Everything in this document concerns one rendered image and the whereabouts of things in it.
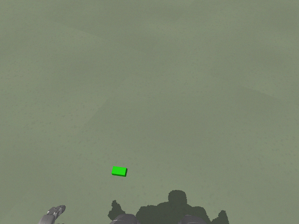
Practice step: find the small box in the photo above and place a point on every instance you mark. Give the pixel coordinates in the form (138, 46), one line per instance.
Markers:
(119, 171)

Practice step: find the left robot hand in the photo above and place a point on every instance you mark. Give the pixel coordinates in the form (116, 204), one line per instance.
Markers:
(52, 215)

